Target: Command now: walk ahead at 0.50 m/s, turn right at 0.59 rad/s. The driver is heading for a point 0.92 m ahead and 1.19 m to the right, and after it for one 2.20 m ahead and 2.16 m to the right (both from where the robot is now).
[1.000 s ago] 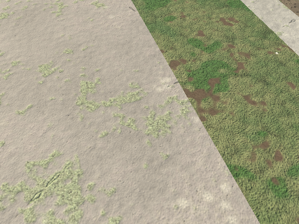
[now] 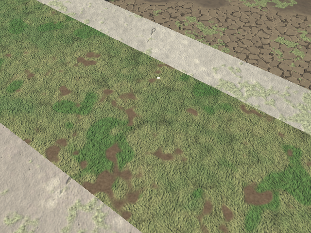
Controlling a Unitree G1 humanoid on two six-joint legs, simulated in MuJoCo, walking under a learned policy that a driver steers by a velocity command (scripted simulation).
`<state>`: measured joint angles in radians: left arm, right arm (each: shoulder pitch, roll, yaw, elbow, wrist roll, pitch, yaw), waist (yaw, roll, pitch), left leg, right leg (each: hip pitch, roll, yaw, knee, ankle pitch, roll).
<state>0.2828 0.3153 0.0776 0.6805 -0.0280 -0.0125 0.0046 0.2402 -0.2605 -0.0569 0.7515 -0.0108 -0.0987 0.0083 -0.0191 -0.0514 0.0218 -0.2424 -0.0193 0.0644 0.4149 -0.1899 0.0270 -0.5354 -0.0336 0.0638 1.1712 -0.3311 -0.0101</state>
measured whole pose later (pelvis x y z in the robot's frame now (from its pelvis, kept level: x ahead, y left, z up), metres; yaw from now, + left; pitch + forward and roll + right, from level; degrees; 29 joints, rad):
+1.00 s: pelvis +0.51 -0.11 -0.01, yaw -36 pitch +1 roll +1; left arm 0.26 0.33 0.08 0.65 -0.02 0.04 0.04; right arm 0.11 -0.26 -0.04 0.71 -0.03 -0.05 0.00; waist 0.01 -0.03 0.07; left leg -0.35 0.01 0.07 0.47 -0.14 0.02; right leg -0.52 0.00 0.06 1.18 -0.49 0.07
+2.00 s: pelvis +0.57 -0.20 +0.01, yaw -69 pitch +2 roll +0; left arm 0.22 0.32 0.08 0.64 -0.01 0.02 0.00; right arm 0.29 -0.28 -0.06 0.76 0.01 -0.03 -0.02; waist -0.05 -0.01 -0.01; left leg -0.14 0.05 0.05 0.34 -0.23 0.00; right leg -0.48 -0.03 0.04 0.86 -0.32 0.05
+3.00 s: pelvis +0.70 -0.65 +0.00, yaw -71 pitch +1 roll +3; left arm 0.11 0.26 0.04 0.73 -0.01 -0.06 0.00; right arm 0.34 -0.28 -0.06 0.84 0.01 -0.08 0.02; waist -0.08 -0.04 0.03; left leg -0.03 -0.08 0.05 0.23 -0.22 0.05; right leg -0.65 -0.12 0.05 0.67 0.04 0.02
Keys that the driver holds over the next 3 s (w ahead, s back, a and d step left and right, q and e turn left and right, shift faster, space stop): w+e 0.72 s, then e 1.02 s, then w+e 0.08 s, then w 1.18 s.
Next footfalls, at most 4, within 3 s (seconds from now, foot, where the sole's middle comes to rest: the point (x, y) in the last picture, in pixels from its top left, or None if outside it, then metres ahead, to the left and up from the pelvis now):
0.34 right None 0.33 -0.17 -0.78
0.82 left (170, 194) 0.66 -0.08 -0.78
1.28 right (223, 228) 0.51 -0.29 -0.78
1.70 left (187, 189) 0.69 -0.15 -0.78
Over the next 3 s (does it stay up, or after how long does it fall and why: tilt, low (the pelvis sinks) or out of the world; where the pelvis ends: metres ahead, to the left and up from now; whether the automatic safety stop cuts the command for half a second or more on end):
stays up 0.70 -0.65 0.00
